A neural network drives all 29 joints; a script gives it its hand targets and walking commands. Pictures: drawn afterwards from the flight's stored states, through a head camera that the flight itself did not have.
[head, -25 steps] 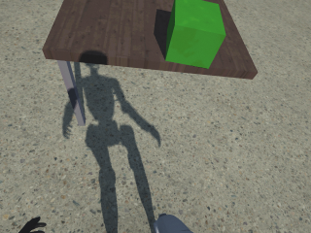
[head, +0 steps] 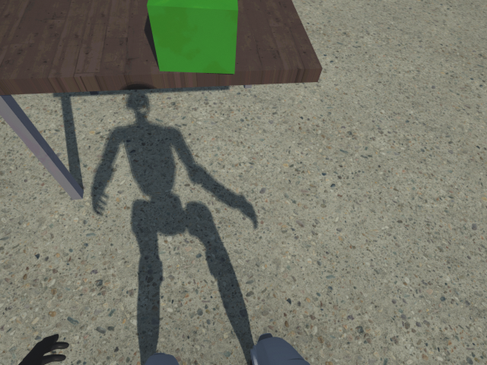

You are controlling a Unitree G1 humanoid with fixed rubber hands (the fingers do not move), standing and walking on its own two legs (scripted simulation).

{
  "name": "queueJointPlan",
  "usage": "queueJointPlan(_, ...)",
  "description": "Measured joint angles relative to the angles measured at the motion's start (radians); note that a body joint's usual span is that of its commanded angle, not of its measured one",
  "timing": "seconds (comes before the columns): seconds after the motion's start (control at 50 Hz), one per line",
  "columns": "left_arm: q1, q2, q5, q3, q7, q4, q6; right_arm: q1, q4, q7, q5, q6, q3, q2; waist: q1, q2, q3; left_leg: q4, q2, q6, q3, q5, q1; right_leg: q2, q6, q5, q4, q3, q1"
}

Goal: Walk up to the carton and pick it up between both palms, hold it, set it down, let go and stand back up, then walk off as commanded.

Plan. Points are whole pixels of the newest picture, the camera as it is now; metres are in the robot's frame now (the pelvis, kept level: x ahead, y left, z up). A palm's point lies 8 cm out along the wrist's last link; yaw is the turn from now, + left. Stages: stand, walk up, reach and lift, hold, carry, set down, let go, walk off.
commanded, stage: walk off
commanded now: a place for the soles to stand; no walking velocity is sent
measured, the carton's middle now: (197, 16) +0.96 +0.12 +0.01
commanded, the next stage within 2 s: none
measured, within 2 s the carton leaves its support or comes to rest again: neither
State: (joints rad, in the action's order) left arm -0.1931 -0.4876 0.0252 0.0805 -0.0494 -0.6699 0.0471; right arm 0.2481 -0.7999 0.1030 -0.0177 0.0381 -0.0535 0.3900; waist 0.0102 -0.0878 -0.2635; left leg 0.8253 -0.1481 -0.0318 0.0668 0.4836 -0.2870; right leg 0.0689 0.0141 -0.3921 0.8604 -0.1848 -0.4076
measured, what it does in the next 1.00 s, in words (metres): walks backwards: left foot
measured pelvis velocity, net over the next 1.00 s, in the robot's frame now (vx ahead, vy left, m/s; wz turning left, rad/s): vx -0.14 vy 0.02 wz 0.06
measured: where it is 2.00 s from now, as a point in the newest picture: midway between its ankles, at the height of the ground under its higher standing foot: outside the picture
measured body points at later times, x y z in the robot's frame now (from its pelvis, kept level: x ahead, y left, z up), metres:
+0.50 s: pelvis -0.04 -0.08 +0.04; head +0.02 -0.14 +0.48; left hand +0.05 +0.25 -0.02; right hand +0.02 -0.39 -0.13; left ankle -0.08 +0.10 -0.62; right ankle +0.04 -0.13 -0.70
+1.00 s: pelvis -0.14 +0.02 +0.03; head -0.16 +0.04 +0.48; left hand -0.05 +0.35 -0.07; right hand -0.11 -0.32 -0.07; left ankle -0.12 +0.11 -0.70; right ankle -0.11 -0.14 -0.61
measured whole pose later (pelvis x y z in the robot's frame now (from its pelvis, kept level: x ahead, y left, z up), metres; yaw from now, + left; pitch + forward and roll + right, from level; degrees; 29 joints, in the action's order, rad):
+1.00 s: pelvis -0.14 +0.02 +0.03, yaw +3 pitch -6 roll -4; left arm -0.27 -0.41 0.03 0.05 0.04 -0.76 0.01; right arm 0.36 -0.91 -0.01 -0.01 -0.06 -0.08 0.41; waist 0.01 0.02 -0.06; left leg 0.70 0.02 0.04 0.08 0.40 -0.24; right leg 0.11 -0.03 -0.39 1.16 -0.11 -0.46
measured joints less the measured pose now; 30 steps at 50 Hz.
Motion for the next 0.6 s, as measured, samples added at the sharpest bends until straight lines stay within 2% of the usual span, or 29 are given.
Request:
queueJointPlan(0.02,-0.002,0.015,0.000,-0.001,0.000,0.000,-0.005,-0.025,-0.005,-0.001,0.000,-0.010,-0.001,0.003,0.000,0.010,-0.022,0.074,0.024,0.002,0.015,0.040,-0.016,0.014,-0.002,-0.014,0.023,0.005,0.001)
queueJointPlan(0.08,-0.013,0.064,0.000,-0.021,0.004,-0.001,0.003,-0.047,-0.005,-0.006,0.000,-0.027,0.000,0.004,0.000,0.022,-0.009,0.268,0.151,0.002,0.017,0.067,-0.085,0.018,-0.036,0.013,-0.007,0.007,0.002)
queueJointPlan(0.14,-0.015,0.091,0.000,-0.029,0.025,0.000,-0.018,-0.053,-0.006,-0.018,0.000,-0.034,0.000,0.004,0.001,0.035,0.013,0.307,0.237,0.002,0.019,0.068,-0.106,0.019,-0.043,0.076,-0.108,0.009,0.019)
queueJointPlan(0.18,-0.016,0.092,0.000,-0.030,0.044,-0.001,-0.044,-0.053,-0.008,-0.031,0.000,-0.040,0.000,0.004,0.001,0.038,0.026,0.307,0.261,0.002,0.020,0.068,-0.105,0.021,-0.054,0.112,-0.158,0.011,0.023)
queueJointPlan(0.3,-0.030,0.090,0.000,-0.030,0.088,-0.015,-0.092,-0.053,-0.014,-0.064,0.000,-0.060,0.000,0.017,0.002,0.061,0.041,0.304,0.256,0.002,0.021,0.066,-0.106,0.020,-0.083,0.168,-0.222,0.016,0.026)
queueJointPlan(0.48,-0.064,0.096,0.000,-0.030,0.097,-0.061,-0.092,-0.040,-0.069,-0.091,0.000,-0.095,-0.003,0.024,0.002,0.131,0.076,0.263,0.233,0.002,0.021,0.018,-0.106,0.020,-0.077,0.225,-0.271,0.021,0.039)
queueJointPlan(0.6,-0.069,0.104,0.000,-0.030,0.096,-0.061,-0.090,0.016,-0.098,-0.099,0.000,-0.109,-0.005,0.024,0.002,0.152,0.120,0.234,0.210,0.002,0.022,0.005,-0.101,0.020,-0.072,0.264,-0.308,0.043,0.039)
